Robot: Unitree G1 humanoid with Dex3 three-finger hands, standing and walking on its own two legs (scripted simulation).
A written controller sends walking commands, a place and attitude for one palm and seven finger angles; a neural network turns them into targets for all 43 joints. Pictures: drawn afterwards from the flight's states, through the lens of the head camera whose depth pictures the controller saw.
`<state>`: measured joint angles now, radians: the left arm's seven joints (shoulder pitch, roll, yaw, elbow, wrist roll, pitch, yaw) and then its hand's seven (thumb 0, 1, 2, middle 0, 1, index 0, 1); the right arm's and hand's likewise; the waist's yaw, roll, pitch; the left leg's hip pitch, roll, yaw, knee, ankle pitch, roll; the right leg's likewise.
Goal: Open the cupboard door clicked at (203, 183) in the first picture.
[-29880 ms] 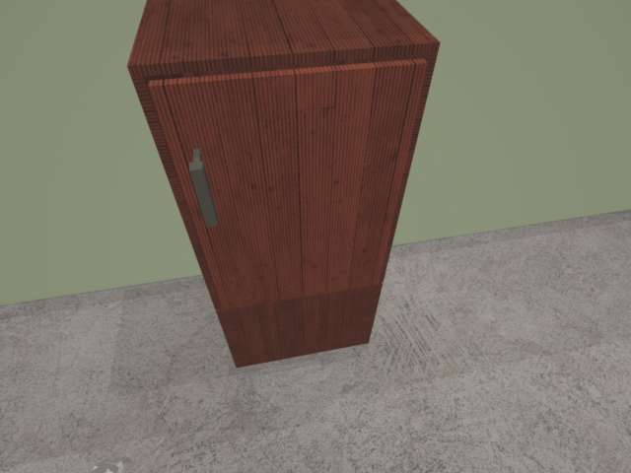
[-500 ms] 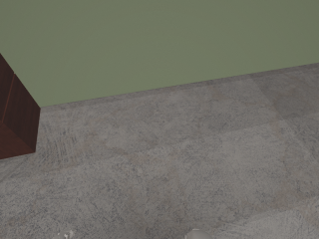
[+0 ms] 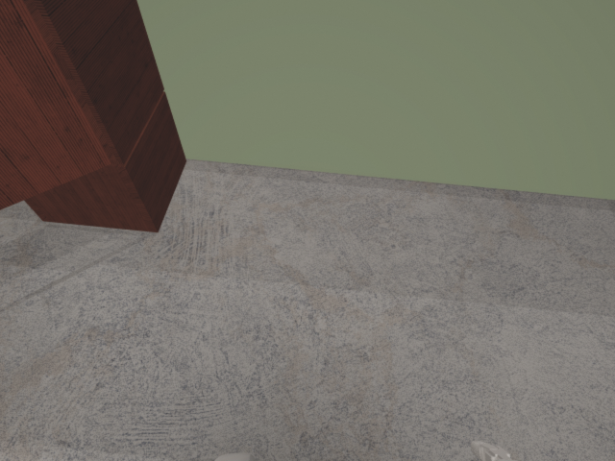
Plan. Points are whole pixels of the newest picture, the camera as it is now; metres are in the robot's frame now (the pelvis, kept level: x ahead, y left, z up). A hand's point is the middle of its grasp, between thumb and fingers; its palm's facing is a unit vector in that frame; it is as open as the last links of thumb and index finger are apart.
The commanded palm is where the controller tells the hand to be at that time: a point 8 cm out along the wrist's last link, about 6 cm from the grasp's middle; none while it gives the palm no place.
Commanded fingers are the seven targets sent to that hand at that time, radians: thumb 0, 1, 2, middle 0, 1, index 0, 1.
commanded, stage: turn to face it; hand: left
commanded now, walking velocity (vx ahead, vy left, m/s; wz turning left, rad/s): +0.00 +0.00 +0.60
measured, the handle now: out of the picture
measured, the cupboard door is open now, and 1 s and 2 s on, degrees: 43 43 43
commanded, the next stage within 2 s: take the last steps up to it in 1.16 s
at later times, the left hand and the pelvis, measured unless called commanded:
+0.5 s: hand out of the picture +0.05 +0.17 -0.13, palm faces +0.28 -0.92 -0.28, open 7.4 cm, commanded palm none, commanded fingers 0.00 0.90 0.90 -0.20 -0.30 -0.20 -0.30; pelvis +0.01 -0.05 +0.01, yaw +17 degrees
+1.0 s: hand out of the picture -0.02 +0.21 -0.15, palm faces +0.53 -0.81 -0.25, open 7.4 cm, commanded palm none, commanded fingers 0.00 0.90 0.90 -0.20 -0.30 -0.20 -0.30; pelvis +0.02 -0.02 +0.02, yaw +30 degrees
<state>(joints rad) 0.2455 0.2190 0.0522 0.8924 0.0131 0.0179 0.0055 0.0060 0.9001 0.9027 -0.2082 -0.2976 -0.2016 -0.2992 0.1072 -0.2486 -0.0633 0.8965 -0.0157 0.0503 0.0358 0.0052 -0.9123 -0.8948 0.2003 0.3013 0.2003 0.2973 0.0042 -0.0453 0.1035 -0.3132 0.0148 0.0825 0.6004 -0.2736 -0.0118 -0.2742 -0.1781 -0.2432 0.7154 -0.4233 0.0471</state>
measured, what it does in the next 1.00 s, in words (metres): steps on the spot, turning left: right foot, then left foot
